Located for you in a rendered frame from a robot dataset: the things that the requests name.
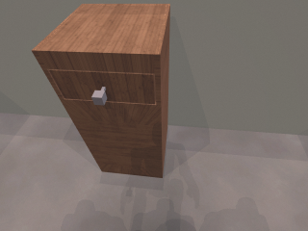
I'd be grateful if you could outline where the handle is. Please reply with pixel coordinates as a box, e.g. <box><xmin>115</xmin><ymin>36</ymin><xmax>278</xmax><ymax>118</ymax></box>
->
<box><xmin>91</xmin><ymin>87</ymin><xmax>107</xmax><ymax>106</ymax></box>

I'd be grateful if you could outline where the drawer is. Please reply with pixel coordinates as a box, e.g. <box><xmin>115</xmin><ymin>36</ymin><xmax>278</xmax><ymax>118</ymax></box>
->
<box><xmin>49</xmin><ymin>69</ymin><xmax>156</xmax><ymax>104</ymax></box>

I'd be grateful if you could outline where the cabinet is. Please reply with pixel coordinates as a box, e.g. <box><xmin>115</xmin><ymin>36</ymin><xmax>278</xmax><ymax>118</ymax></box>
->
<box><xmin>31</xmin><ymin>4</ymin><xmax>170</xmax><ymax>178</ymax></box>

